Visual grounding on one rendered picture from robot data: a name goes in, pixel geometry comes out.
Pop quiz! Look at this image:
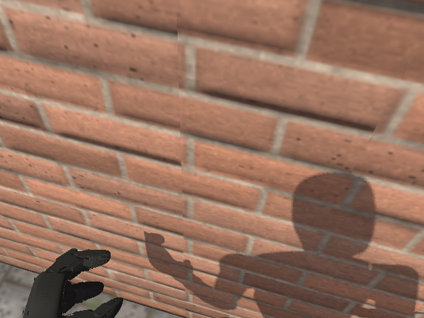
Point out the left robot hand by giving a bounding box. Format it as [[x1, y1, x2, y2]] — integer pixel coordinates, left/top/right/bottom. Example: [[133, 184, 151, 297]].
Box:
[[23, 248, 123, 318]]

